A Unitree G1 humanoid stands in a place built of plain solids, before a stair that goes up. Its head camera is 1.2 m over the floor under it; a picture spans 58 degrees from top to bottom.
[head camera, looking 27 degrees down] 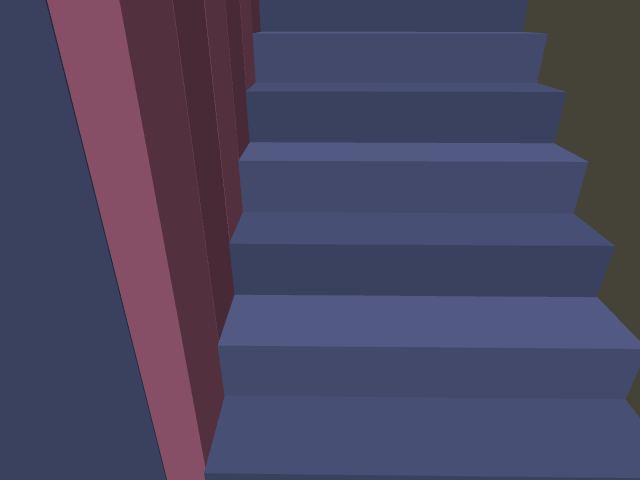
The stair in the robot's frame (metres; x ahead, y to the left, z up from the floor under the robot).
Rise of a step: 0.19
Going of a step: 0.25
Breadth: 1.20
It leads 1 degrees to the right of straight ahead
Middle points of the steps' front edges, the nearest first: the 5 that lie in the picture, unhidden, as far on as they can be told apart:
0.94 -0.31 0.38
1.19 -0.31 0.58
1.44 -0.32 0.77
1.70 -0.32 0.96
1.95 -0.32 1.15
